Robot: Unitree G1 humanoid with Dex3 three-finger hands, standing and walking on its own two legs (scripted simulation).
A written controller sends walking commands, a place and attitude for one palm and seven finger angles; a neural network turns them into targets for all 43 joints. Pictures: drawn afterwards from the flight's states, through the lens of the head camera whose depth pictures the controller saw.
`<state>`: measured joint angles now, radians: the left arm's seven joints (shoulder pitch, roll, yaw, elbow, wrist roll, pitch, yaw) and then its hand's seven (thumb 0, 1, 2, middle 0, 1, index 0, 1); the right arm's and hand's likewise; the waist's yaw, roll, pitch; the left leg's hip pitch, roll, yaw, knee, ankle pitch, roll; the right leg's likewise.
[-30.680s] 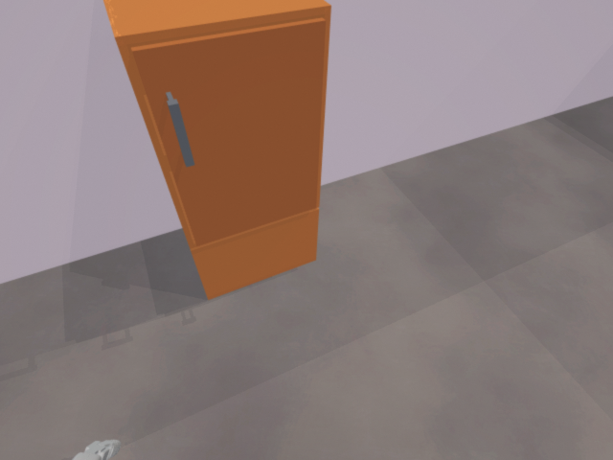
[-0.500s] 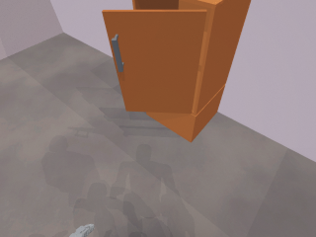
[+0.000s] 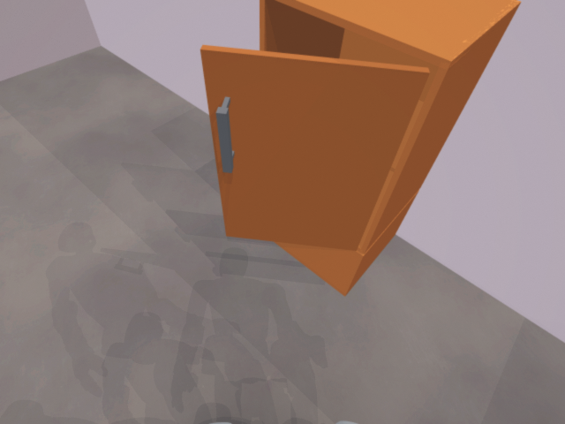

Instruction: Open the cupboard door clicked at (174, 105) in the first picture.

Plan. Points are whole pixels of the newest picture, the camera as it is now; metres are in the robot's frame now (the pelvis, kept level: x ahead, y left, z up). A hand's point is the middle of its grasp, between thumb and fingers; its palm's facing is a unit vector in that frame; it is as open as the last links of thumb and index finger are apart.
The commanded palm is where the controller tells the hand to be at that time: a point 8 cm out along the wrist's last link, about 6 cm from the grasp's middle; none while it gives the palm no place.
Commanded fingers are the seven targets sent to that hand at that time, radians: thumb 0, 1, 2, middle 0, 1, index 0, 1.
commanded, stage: come to a stop and stand still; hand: left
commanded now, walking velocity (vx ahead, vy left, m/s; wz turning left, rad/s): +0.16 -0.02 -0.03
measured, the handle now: (227, 136) +0.64 +0.18 +0.00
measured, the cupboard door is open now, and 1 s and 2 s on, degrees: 35 35 35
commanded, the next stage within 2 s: look again from close up in 1.04 s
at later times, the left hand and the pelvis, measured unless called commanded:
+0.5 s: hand (183, 402) +0.17 +0.18 -0.18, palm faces +0.04 -0.98 -0.18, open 7.4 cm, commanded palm none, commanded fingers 0.00 0.90 0.90 -0.20 -0.30 -0.20 -0.30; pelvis +0.08 +0.00 +0.00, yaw +1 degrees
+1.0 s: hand out of the picture +0.07 +0.18 -0.17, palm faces +0.01 -0.97 -0.24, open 7.4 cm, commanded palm none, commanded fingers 0.00 0.90 0.90 -0.20 -0.30 -0.20 -0.30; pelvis +0.05 -0.01 +0.00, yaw +1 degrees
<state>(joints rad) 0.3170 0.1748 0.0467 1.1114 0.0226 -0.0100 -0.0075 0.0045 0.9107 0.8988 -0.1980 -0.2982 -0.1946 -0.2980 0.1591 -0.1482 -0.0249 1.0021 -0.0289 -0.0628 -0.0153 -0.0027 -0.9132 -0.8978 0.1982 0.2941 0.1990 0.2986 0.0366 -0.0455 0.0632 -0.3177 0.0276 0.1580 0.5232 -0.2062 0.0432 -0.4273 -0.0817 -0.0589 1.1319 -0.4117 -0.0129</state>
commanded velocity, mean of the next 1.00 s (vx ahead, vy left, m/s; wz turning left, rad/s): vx -0.09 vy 0.01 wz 0.00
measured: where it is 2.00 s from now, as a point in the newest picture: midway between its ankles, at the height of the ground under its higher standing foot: outside the picture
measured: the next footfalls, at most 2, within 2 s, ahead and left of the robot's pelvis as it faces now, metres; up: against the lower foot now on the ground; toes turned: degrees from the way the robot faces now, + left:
right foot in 0.18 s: +0.14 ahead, -0.13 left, +0.00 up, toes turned -5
right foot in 0.72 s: +0.07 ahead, -0.13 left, +0.00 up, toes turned +0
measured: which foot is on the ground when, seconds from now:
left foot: down 0.00-1.00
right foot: up 0.00-0.16, down 0.18-0.48, up 0.50-0.70, down 0.72-1.00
